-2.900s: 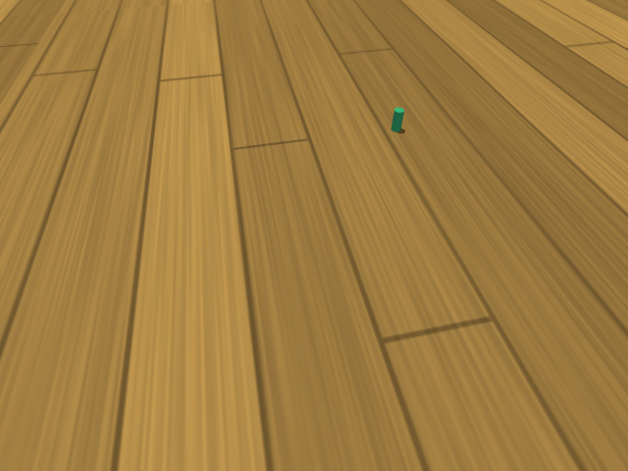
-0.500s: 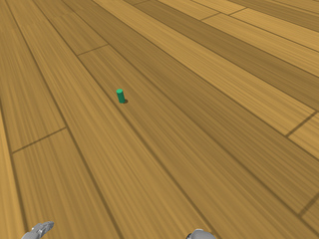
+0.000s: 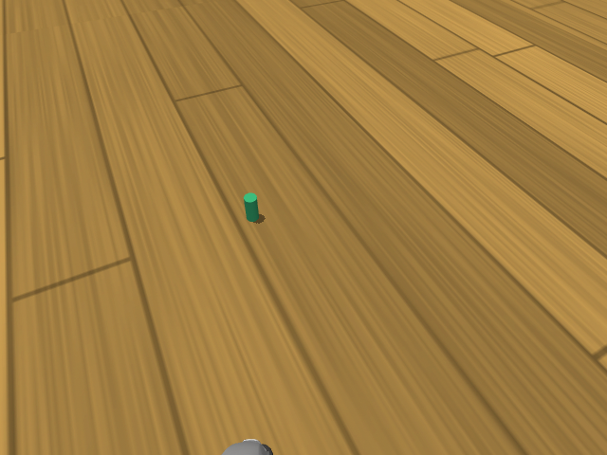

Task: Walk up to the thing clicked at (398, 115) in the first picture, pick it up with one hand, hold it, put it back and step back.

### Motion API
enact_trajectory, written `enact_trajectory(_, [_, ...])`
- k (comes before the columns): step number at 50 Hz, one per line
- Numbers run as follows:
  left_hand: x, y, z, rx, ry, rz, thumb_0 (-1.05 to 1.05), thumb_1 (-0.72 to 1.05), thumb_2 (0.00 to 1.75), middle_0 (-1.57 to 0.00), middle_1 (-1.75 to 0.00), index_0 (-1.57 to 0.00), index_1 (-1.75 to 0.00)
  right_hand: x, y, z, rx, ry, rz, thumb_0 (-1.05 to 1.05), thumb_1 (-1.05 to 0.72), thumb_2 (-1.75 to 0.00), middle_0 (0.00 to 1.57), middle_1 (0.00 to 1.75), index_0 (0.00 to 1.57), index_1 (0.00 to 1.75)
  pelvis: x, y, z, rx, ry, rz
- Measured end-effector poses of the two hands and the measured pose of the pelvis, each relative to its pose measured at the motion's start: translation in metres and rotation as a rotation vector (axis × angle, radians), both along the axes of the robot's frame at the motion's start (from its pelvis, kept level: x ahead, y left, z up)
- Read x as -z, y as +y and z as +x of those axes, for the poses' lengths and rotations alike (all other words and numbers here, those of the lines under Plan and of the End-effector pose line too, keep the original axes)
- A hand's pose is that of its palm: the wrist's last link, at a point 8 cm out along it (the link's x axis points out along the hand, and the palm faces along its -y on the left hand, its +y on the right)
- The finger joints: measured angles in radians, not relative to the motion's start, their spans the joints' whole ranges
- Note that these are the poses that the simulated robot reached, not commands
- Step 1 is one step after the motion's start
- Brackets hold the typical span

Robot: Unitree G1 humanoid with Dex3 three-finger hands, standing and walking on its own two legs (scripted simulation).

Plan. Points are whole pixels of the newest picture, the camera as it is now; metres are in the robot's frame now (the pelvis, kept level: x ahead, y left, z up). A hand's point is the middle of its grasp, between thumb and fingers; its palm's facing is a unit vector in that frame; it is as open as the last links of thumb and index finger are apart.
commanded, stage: walk up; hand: left
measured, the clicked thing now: (251, 207) +1.12 +0.30 -0.70
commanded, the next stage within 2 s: none
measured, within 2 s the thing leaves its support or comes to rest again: neither
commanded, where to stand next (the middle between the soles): +0.69 +0.04 m, yaw -2 degrees
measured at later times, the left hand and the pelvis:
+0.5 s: hand (167, 330) +0.31 +0.26 -0.12, palm faces -0.08 -0.91 -0.41, open 7.4 cm; pelvis +0.21 -0.01 -0.01, yaw -2 degrees
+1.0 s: hand (152, 290) +0.40 +0.32 -0.14, palm faces +0.00 -0.93 -0.38, open 7.4 cm; pelvis +0.38 +0.03 +0.00, yaw +1 degrees
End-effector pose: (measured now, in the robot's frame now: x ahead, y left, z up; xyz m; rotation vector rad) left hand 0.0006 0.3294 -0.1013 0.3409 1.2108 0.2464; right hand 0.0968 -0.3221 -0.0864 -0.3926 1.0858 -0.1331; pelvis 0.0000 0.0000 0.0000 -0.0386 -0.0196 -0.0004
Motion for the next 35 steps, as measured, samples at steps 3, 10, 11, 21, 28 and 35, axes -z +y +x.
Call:
enact_trajectory(3, [0.011,0.013,0.033,-0.004,0.027,-0.003,0.01,0.91,0.90,-0.21,-0.30,-0.20,-0.30,-0.002,0.016,0.038,-0.010,-0.055,-0.016,0.01,-0.91,-0.90,0.20,0.30,0.20,0.30,0.005,0.014,0.028,0.010,-0.009,0.032])
enact_trajectory(10, [-0.003,0.015,0.133,0.074,-0.035,-0.035,0.01,0.91,0.90,-0.21,-0.30,-0.20,-0.30,-0.018,0.036,0.069,0.061,-0.077,0.007,0.00,-0.90,-0.90,0.21,0.30,0.20,0.30,-0.013,0.024,0.085,0.016,-0.026,0.032])
enact_trajectory(11, [-0.005,0.015,0.146,0.081,-0.051,-0.037,0.01,0.91,0.90,-0.21,-0.30,-0.20,-0.30,-0.018,0.037,0.070,0.067,-0.064,0.008,0.00,-0.90,-0.90,0.21,0.30,0.20,0.30,-0.014,0.024,0.093,0.016,-0.029,0.036])
enact_trajectory(21, [-0.020,-0.011,0.264,0.148,-0.093,-0.014,0.00,0.91,0.90,-0.21,-0.30,-0.20,-0.30,0.010,0.011,0.093,0.141,0.051,0.037,0.01,-0.90,-0.90,0.21,0.30,0.20,0.30,-0.009,0.007,0.174,0.038,-0.034,0.078])
enact_trajectory(28, [-0.027,-0.038,0.324,0.133,-0.172,0.034,0.00,0.91,0.90,-0.21,-0.30,-0.20,-0.30,0.040,-0.011,0.147,0.134,0.100,0.065,0.01,-0.91,-0.90,0.20,0.30,0.20,0.30,0.002,-0.019,0.228,0.031,-0.044,0.069])
enact_trajectory(35, [-0.044,-0.042,0.335,0.090,-0.139,0.036,0.00,0.91,0.90,-0.21,-0.30,-0.20,-0.30,0.023,-0.014,0.214,0.091,0.061,0.082,0.01,-0.91,-0.90,0.20,0.30,0.20,0.30,-0.016,-0.020,0.268,0.030,-0.042,0.059])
